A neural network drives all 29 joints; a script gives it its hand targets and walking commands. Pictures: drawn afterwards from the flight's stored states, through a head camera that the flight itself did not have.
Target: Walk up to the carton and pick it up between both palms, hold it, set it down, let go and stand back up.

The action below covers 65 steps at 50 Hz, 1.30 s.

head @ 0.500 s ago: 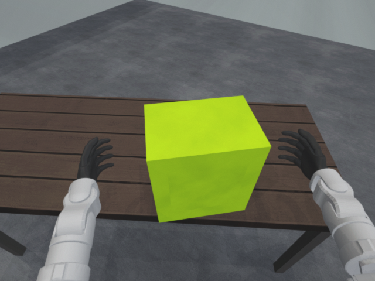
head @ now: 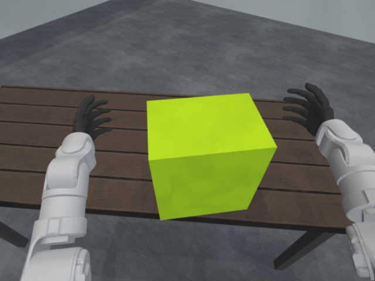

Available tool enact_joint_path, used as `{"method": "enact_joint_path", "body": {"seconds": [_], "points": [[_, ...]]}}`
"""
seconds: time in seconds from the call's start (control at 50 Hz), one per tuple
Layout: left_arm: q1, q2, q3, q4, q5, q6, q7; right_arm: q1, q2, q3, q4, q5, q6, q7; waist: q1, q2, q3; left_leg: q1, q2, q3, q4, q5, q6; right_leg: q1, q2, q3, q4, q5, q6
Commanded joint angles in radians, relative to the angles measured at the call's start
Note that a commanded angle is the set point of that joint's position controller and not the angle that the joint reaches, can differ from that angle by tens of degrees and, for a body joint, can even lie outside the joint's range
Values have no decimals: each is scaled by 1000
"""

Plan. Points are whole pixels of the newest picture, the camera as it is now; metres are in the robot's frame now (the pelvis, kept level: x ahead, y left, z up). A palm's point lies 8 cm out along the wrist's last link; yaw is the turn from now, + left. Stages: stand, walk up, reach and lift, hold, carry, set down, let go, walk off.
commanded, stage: reach and lift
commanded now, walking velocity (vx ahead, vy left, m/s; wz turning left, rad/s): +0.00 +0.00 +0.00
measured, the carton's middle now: (201, 160) +0.41 +0.01 -0.01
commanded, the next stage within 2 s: none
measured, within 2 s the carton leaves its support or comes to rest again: neither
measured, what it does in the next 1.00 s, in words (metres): stands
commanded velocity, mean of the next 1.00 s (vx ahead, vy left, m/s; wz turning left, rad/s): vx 0.00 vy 0.00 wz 0.00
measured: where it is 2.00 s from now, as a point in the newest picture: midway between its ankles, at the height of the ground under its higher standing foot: outside the picture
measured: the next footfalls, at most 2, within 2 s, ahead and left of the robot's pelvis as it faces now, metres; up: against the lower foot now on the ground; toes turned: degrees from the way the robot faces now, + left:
none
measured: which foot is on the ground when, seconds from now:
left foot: down 0.00-1.00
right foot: down 0.00-1.00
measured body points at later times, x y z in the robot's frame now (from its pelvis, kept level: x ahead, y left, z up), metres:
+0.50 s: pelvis +0.00 +0.00 +0.00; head +0.01 +0.01 +0.45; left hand +0.40 +0.26 +0.15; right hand +0.46 -0.21 +0.17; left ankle -0.02 +0.14 -0.75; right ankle -0.01 -0.12 -0.75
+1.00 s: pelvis -0.01 +0.00 -0.02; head +0.04 +0.00 +0.43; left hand +0.40 +0.25 +0.05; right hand +0.46 -0.18 +0.08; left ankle -0.02 +0.14 -0.75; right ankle -0.01 -0.12 -0.75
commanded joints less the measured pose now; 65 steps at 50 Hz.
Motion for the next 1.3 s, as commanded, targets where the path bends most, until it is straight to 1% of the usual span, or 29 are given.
{"method": "enact_joint_path", "body": {"seconds": [0.0,0.16,0.24,0.32,0.36,0.42,0.46,0.52,0.58,0.64,0.72,0.76,0.84,0.88,0.9,0.94,1.0,1.06,1.1,1.16,1.22,1.28], "points": [[-395,143,19,-90,-6,7,3,-409,-194,-54,-65,4,8,-5,-1,-6,-346,39,-64,34,2,275,-8,209,31,-1,43,320,15],[-548,175,-1,1,-23,17,12,-549,-207,-45,26,3,27,-11,0,3,-412,29,-60,30,16,294,-15,214,32,-12,60,347,19],[-584,176,-17,89,-25,13,8,-590,-204,-25,101,3,32,-10,2,-5,-398,17,-57,28,16,294,-15,214,33,-14,59,346,18],[-593,168,-31,186,-21,-19,1,-599,-176,1,170,0,22,-8,9,-19,-375,-11,-57,27,12,280,-8,222,31,-13,60,332,20],[-579,155,-37,229,-14,-48,-4,-582,-156,13,201,-4,6,-6,12,-17,-360,-20,-58,26,14,287,-7,226,30,-12,60,328,19],[-555,143,-40,285,-2,-112,-14,-552,-124,21,227,-18,-31,-7,15,-20,-344,-41,-62,26,14,280,-4,235,26,-10,61,318,22],[-542,134,-42,307,7,-171,-16,-533,-105,14,231,-34,-74,-9,17,-16,-351,-51,-63,28,18,283,-5,235,25,-13,65,319,24],[-551,120,-50,327,14,-289,-14,-524,-82,-7,232,-67,-163,-12,21,2,-392,-55,-62,31,32,292,-14,209,23,-24,75,311,26],[-583,108,-66,363,14,-406,-3,-537,-65,-21,259,-93,-251,-14,24,28,-444,-51,-55,35,53,299,-25,155,23,-35,84,283,22],[-620,103,-86,414,-4,-501,11,-566,-59,-26,288,-109,-321,-22,24,33,-518,-43,-46,39,83,300,-33,89,26,-46,96,255,19],[-651,95,-117,559,-35,-592,18,-603,-51,-14,388,-118,-377,-34,23,16,-562,-70,-35,41,120,282,-35,7,27,-50,113,212,14],[-650,92,-129,658,-50,-627,14,-617,-45,9,451,-112,-394,-40,26,-14,-562,-99,-32,41,138,275,-29,-19,26,-48,124,199,15],[-642,88,-139,839,-68,-698,-2,-632,-31,65,571,-81,-434,-52,44,-56,-548,-182,-29,43,169,282,-22,-34,21,-42,160,210,22],[-639,84,-144,922,-72,-736,-11,-632,-21,93,629,-61,-458,-54,52,-65,-532,-223,-29,45,181,281,-21,-44,18,-40,179,212,25],[-643,81,-149,950,-74,-757,-13,-632,-17,103,653,-52,-472,-53,55,-61,-533,-238,-28,45,187,284,-23,-55,17,-41,189,211,25],[-662,78,-160,967,-84,-800,-14,-636,-13,122,668,-32,-502,-50,60,-43,-559,-251,-28,49,205,304,-32,-79,17,-43,208,217,25],[-702,87,-177,925,-104,-848,-9,-652,-22,144,654,5,-538,-44,63,-4,-635,-239,-28,54,236,362,-50,-110,23,-50,232,253,25],[-725,89,-193,858,-113,-866,0,-653,-38,156,649,38,-554,-34,60,43,-704,-198,-25,54,264,422,-68,-158,33,-57,244,270,18],[-729,86,-204,833,-120,-866,3,-656,-41,160,653,50,-552,-28,56,53,-728,-188,-24,52,277,427,-70,-191,34,-58,248,258,15],[-717,84,-213,849,-134,-856,-1,-666,-39,162,658,51,-542,-26,50,20,-721,-223,-24,50,284,386,-57,-209,30,-51,254,230,18],[-708,84,-212,897,-145,-851,-10,-689,-24,160,644,38,-534,-32,51,-40,-700,-298,-29,52,283,313,-34,-194,19,-41,265,200,28],[-707,75,-208,944,-152,-853,-17,-709,7,159,619,21,-530,-41,54,-89,-683,-367,-33,55,279,254,-14,-168,8,-30,277,176,38]]}}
